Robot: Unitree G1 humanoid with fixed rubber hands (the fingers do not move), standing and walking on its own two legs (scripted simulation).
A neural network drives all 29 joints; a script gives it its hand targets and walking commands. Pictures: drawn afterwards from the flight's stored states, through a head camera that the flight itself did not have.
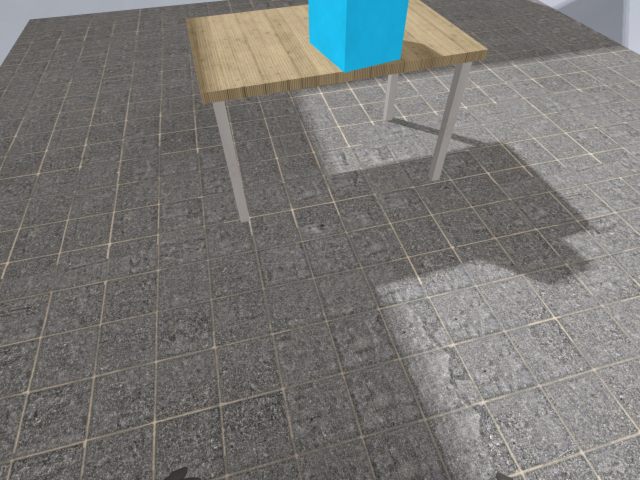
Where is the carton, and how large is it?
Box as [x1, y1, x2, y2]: [308, 0, 408, 72]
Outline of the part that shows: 308,0 309,40 315,47 344,72 398,59 400,57 408,0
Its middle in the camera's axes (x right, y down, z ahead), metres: +0.12 -0.80 +1.33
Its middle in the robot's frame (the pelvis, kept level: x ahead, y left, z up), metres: +1.53 -0.07 -0.01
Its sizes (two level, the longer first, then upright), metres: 0.280 0.226 0.250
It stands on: a table, 0.63 m high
